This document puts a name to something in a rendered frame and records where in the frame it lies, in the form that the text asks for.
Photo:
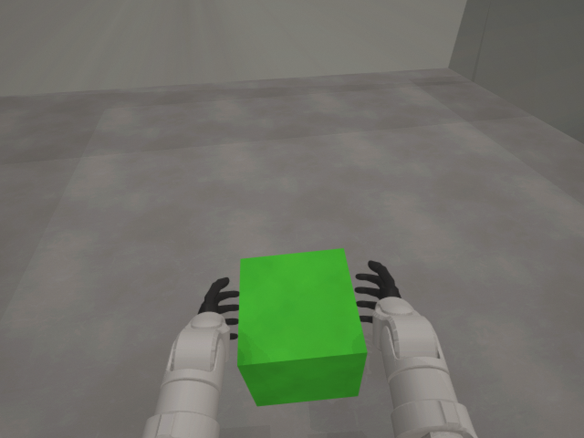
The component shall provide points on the robot right hand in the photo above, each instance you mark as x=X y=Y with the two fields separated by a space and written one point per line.
x=384 y=281

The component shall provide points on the robot left hand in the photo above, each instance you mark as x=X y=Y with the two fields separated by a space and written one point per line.
x=213 y=297

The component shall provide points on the carton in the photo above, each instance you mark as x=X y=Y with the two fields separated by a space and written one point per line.
x=299 y=333

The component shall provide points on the robot left forearm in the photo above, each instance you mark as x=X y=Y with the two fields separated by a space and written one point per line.
x=192 y=381

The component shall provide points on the robot right forearm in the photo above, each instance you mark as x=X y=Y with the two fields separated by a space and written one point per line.
x=423 y=397

